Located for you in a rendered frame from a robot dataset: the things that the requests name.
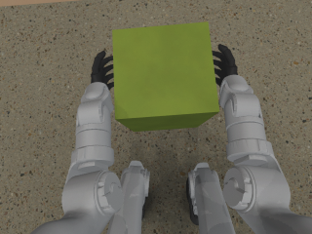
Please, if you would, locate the robot left shin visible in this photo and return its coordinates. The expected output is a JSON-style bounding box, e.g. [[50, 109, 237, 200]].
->
[[120, 160, 145, 205]]

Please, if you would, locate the right robot hand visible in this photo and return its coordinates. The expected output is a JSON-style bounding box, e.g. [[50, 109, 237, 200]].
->
[[212, 44, 238, 87]]

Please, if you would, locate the carton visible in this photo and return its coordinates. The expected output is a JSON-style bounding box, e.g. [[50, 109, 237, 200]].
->
[[112, 21, 219, 132]]

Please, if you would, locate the robot left upper arm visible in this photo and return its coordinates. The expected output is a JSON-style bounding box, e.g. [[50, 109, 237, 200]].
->
[[30, 170, 124, 234]]

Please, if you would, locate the robot right upper arm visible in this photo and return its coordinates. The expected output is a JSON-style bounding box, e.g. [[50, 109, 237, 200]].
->
[[222, 164, 312, 234]]

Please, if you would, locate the left robot forearm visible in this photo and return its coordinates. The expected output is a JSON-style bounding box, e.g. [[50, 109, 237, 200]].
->
[[61, 82, 115, 205]]

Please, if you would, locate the robot left thigh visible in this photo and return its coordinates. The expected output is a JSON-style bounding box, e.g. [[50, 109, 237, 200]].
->
[[106, 165, 150, 234]]

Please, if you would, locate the right robot forearm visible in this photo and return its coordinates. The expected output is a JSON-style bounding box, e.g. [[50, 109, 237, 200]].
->
[[218, 74, 291, 195]]

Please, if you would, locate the left robot hand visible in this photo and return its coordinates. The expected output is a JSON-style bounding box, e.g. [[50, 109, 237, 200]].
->
[[91, 51, 114, 90]]

